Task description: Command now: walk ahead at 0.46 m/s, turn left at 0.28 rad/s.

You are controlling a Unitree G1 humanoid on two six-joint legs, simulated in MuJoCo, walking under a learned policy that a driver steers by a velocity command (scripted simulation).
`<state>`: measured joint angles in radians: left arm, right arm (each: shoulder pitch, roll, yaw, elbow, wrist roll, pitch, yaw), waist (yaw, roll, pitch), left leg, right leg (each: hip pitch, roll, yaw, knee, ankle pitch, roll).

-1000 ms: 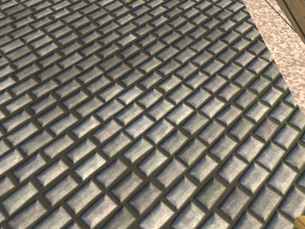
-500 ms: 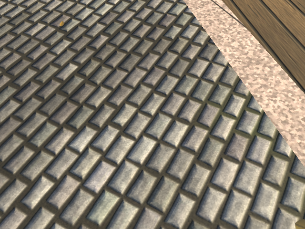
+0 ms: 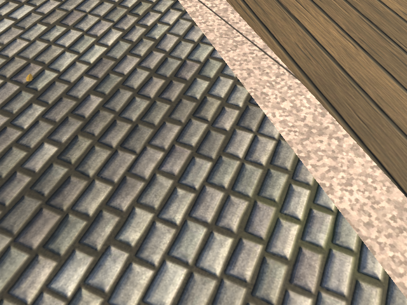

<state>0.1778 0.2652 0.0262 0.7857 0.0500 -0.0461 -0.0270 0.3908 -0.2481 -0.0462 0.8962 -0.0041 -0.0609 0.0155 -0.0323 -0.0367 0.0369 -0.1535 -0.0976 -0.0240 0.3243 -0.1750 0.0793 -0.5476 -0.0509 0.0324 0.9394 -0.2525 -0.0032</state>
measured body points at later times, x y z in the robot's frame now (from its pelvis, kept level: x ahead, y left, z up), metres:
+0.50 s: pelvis +0.15 -0.04 -0.01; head +0.17 -0.05 +0.44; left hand +0.20 +0.21 -0.14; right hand +0.22 -0.28 -0.16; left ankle +0.12 +0.09 -0.73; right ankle +0.22 -0.11 -0.75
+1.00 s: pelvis +0.17 -0.02 +0.00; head +0.17 -0.02 +0.45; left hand +0.15 +0.22 -0.16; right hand +0.18 -0.24 -0.16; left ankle +0.13 +0.09 -0.75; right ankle +0.22 -0.11 -0.75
